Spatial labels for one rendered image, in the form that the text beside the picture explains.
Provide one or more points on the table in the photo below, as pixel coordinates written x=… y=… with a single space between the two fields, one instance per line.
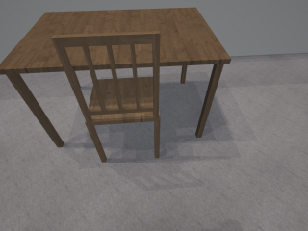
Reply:
x=185 y=39

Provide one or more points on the chair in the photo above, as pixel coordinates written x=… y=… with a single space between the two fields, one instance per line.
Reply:
x=117 y=100

